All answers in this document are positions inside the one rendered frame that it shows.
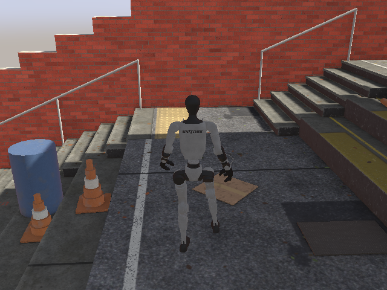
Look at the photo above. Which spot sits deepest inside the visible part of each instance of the robot right hand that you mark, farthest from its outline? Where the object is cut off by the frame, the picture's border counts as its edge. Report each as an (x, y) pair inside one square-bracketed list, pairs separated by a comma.
[(227, 172)]

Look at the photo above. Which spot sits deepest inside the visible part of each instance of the robot right upper arm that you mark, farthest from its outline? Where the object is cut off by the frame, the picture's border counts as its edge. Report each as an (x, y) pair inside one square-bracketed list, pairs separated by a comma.
[(211, 127)]

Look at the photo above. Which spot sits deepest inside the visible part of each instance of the robot left upper arm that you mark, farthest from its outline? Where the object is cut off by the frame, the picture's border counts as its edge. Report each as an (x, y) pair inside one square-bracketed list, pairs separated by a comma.
[(174, 127)]

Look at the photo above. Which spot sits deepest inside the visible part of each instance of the robot torso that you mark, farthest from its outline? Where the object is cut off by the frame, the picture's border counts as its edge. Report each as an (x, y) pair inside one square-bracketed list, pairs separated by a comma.
[(193, 146)]

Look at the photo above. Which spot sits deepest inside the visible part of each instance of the robot left hand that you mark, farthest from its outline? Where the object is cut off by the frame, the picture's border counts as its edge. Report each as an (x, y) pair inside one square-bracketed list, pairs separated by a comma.
[(165, 167)]

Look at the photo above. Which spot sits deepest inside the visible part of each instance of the robot left forearm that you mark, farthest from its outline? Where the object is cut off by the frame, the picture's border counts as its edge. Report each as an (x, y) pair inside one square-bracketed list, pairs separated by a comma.
[(164, 156)]

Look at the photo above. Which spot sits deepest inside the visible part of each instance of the robot left shin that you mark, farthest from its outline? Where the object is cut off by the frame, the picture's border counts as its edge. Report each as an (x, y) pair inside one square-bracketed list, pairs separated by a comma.
[(182, 222)]

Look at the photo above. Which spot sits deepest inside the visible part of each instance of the robot right forearm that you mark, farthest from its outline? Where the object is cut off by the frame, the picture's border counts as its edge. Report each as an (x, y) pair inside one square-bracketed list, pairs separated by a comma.
[(223, 159)]

